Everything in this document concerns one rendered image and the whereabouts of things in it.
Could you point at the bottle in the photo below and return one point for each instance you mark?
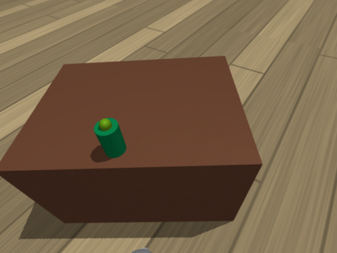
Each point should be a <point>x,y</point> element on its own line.
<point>110,137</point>

